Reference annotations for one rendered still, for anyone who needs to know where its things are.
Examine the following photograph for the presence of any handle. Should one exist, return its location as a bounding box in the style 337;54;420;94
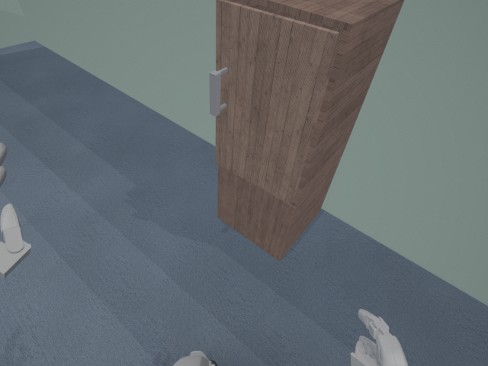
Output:
209;67;228;117

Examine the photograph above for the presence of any robot left hand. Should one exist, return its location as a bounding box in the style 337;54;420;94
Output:
0;143;31;279

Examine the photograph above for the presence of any robot left shin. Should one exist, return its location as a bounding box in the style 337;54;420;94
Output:
189;351;209;361

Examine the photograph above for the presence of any cupboard door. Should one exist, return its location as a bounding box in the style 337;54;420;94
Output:
216;0;339;203

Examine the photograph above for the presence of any robot right hand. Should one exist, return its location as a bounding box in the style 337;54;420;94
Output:
351;309;408;366

